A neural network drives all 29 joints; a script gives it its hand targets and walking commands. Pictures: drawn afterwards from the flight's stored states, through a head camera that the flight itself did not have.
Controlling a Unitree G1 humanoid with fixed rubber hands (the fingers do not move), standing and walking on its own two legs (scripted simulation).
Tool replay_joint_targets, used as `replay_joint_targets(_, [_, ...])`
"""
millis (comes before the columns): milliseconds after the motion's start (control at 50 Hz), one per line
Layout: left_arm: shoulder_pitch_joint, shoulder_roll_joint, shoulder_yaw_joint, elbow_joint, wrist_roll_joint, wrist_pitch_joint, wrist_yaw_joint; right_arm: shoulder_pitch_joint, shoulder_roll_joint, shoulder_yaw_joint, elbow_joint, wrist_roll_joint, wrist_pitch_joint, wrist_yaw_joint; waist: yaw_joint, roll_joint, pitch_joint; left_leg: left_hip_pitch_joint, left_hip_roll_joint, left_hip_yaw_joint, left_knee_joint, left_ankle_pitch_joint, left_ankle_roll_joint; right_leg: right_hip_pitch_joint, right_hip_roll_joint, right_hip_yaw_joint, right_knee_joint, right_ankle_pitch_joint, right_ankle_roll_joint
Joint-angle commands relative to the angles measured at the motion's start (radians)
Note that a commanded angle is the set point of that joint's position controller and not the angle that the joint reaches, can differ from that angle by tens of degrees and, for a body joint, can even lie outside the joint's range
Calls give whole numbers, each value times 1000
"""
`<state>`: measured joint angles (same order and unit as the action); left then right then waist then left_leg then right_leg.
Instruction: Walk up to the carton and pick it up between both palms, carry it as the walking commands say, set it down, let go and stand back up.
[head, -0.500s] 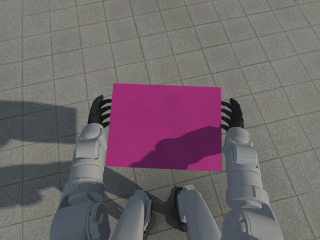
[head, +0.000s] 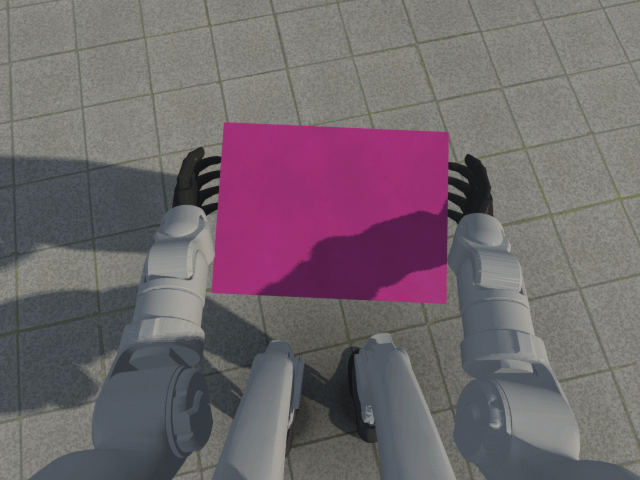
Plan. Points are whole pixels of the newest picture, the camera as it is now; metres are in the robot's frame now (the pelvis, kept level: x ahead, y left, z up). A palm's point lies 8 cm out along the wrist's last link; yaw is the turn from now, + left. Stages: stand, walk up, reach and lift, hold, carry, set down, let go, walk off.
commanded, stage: set down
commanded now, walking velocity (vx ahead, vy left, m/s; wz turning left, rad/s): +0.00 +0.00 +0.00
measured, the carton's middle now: (330, 221) +0.43 -0.01 -0.15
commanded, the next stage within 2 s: none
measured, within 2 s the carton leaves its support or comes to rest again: neither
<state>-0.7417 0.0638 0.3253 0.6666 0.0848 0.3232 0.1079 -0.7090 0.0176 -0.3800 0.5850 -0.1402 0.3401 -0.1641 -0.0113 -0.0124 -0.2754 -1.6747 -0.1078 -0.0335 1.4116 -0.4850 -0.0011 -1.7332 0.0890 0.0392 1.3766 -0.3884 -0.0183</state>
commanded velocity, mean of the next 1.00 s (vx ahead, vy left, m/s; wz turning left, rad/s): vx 0.00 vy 0.00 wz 0.00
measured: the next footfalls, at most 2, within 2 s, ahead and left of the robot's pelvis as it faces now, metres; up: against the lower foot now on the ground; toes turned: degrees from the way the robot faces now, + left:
none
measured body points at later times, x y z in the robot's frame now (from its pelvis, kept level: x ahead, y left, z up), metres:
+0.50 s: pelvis -0.03 +0.01 -0.08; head +0.24 +0.01 +0.28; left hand +0.47 +0.18 -0.17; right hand +0.45 -0.19 -0.17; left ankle +0.06 +0.11 -0.56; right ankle +0.09 -0.10 -0.56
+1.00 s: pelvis -0.06 +0.00 -0.15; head +0.31 +0.00 +0.09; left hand +0.49 +0.17 -0.31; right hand +0.47 -0.20 -0.31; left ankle +0.06 +0.11 -0.56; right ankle +0.09 -0.10 -0.56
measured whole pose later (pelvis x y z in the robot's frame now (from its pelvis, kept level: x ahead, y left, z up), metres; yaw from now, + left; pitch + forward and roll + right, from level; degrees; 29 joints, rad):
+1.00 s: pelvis -0.06 +0.00 -0.15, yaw +0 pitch +29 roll +2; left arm -1.32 0.30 0.25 0.61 -0.06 0.37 0.16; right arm -1.26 -0.20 -0.30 0.53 0.08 0.38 -0.27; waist -0.04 -0.03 0.53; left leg -1.93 -0.13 0.01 1.97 -0.55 -0.02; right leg -2.00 0.11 0.02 1.92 -0.43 0.01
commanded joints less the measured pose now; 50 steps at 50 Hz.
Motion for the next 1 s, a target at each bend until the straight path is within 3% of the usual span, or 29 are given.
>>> replay_joint_targets(0, [-650, -947, -498, -73, -136, -32, -384, -645, 911, 572, 2, 149, -27, 360, -13, -10, -972, 353, -34, -1, -123, 224, -7, 707, 27, -13, -50, 255, 45])
replay_joint_targets(20, [-678, -910, -508, -102, -143, -41, -381, -697, 878, 601, -51, 186, -38, 356, 24, 43, -1067, 371, -34, 20, -98, 297, -11, 703, 29, -18, -24, 309, 43])
replay_joint_targets(60, [-694, -916, -469, -60, -131, -39, -382, -631, 895, 555, 26, 143, -26, 351, -21, -21, -946, 313, -37, 22, -78, 229, -5, 677, 30, -6, -40, 266, 48])
replay_joint_targets(80, [-744, -922, -511, -147, -148, -52, -372, -767, 891, 615, -64, 198, -49, 359, 49, -4, -1081, 353, -32, 9, -57, 289, -11, 641, 32, -20, 13, 287, 45])
replay_joint_targets(100, [-759, -893, -511, -130, -141, -59, -365, -696, 912, 578, 11, 187, -47, 349, 6, 28, -1048, 289, -37, 36, -39, 287, -12, 688, 37, -1, 3, 342, 39])
replay_joint_targets(120, [-744, -893, -525, -137, -166, -60, -361, -745, 901, 624, -71, 212, -54, 349, 41, 2, -1126, 342, -39, 24, -25, 314, -9, 704, 39, 3, 23, 335, 38])
replay_joint_targets(180, [-819, -925, -512, -132, -165, -54, -341, -713, 882, 535, 68, 177, -48, 356, 6, 56, -1010, 341, -36, 10, -31, 248, -18, 518, 36, -20, 49, 228, 30])
replay_joint_targets(200, [-750, -947, -538, -114, -178, -49, -337, -802, 848, 602, -78, 213, -61, 355, 17, 45, -1177, 432, -35, 1, -20, 265, -22, 556, 44, -58, 83, 234, 27])
replay_joint_targets(220, [-819, -935, -536, -129, -187, -51, -337, -776, 865, 566, -29, 184, -56, 350, -43, 27, -1085, 327, -42, 21, 5, 287, -23, 573, 38, -37, 68, 270, 31])
replay_joint_targets(280, [-872, -901, -485, -52, -174, -31, -332, -848, 803, 526, 13, 192, -44, 352, -7, 26, -995, 290, -38, 24, 5, 121, -18, 491, 38, -47, 83, 114, 31])
replay_joint_targets(300, [-862, -940, -482, -68, -163, -38, -324, -930, 835, 566, -39, 210, -53, 365, 46, 22, -1045, 297, -49, 33, 16, 196, -15, 506, 38, -42, 110, 175, 31])
replay_joint_targets(320, [-893, -937, -503, -64, -170, -43, -312, -818, 815, 481, 76, 160, -45, 366, -60, 53, -996, 353, -30, -19, 23, 223, -25, 390, 41, -74, 131, 183, 22])
replay_joint_targets(360, [-888, -957, -554, -99, -186, -45, -301, -903, 786, 513, -20, 209, -60, 368, -44, 116, -1200, 493, -29, -23, 60, 284, -35, 354, 42, -89, 163, 171, 20])
replay_joint_targets(380, [-892, -923, -486, -56, -187, -44, -307, -902, 768, 498, 38, 167, -45, 372, -63, -11, -1039, 316, -37, -7, 77, 247, -27, 335, 37, -90, 162, 160, 36])
replay_joint_targets(400, [-971, -879, -506, -132, -188, -46, -298, -943, 823, 526, 15, 223, -42, 372, -3, 28, -1154, 366, -30, 13, 60, 207, -24, 433, 33, -79, 158, 152, 36])
replay_joint_targets(420, [-962, -909, -524, -121, -202, -40, -303, -928, 818, 541, 12, 214, -39, 366, -30, 4, -1152, 312, -37, 18, 80, 202, -20, 466, 27, -63, 162, 171, 34])
replay_joint_targets(500, [-990, -859, -485, -101, -181, -39, -317, -996, 837, 556, 1, 246, -30, 358, 34, 15, -1162, 191, -44, 62, 128, 154, -9, 514, 34, -43, 187, 156, 40])
replay_joint_targets(540, [-973, -884, -476, -61, -170, -41, -322, -1031, 825, 537, -19, 227, -38, 355, 11, 0, -1170, 232, -44, 44, 127, 155, 0, 456, 40, -73, 223, 142, 46])
replay_joint_targets(560, [-1010, -869, -453, -39, -155, -33, -316, -990, 841, 500, 63, 224, -29, 355, 36, 70, -1029, 174, -42, 59, 114, 122, -6, 395, 34, -58, 209, 113, 31])
replay_joint_targets(640, [-999, -909, -517, -50, -218, -45, -322, -1016, 768, 522, -33, 219, -60, 346, -34, 53, -1217, 241, -44, 41, 188, 243, -22, 394, 41, -87, 263, 214, 27])
replay_joint_targets(660, [-993, -864, -503, -97, -209, -57, -324, -1026, 832, 558, -43, 244, -49, 341, -23, -39, -1285, 213, -44, 46, 199, 261, -7, 482, 35, -83, 269, 262, 46])
replay_joint_targets(680, [-1067, -854, -518, -133, -227, -59, -319, -1005, 791, 519, 18, 230, -45, 340, -48, 32, -1225, 197, -40, 59, 199, 211, -15, 416, 43, -82, 278, 214, 28])
replay_joint_targets(740, [-1029, -862, -519, -41, -204, -39, -332, -1132, 767, 589, -95, 253, -55, 323, 8, 28, -1312, 82, -54, 98, 257, 172, -13, 532, 26, -42, 302, 222, 37])
replay_joint_targets(840, [-1229, -770, -635, -231, -287, -44, -306, -1250, 713, 661, -219, 322, -45, 304, -77, 24, -1671, 308, -32, 68, 318, 196, -4, 628, 29, -96, 387, 267, 35])
replay_joint_targets(860, [-1234, -755, -635, -295, -297, -47, -296, -1281, 712, 716, -263, 355, -38, 294, -45, -6, -1749, 331, -37, 77, 336, 240, -1, 688, 31, -77, 405, 311, 38])
replay_joint_targets(900, [-1296, -731, -607, -189, -297, -23, -290, -1310, 611, 665, -228, 360, -22, 276, -44, 26, -1803, 377, -26, 83, 352, 150, -3, 774, 22, -79, 412, 220, 30])
replay_joint_targets(920, [-1283, -732, -639, -267, -301, -7, -280, -1349, 649, 722, -308, 385, -16, 268, -69, -12, -1872, 454, -22, 76, 387, 267, -6, 782, 32, -108, 453, 348, 30])
replay_joint_targets(940, [-1274, -695, -591, -360, -293, -12, -260, -1379, 670, 759, -327, 413, -9, 260, 32, -26, -1875, 465, -27, 80, 396, 354, -10, 804, 31, -74, 474, 414, 25])
replay_joint_targets(980, [-1289, -679, -626, -432, -312, 3, -238, -1381, 636, 797, -415, 452, -4, 247, 75, 38, -1942, 499, -26, 106, 409, 376, -13, 874, 37, -65, 493, 438, 33])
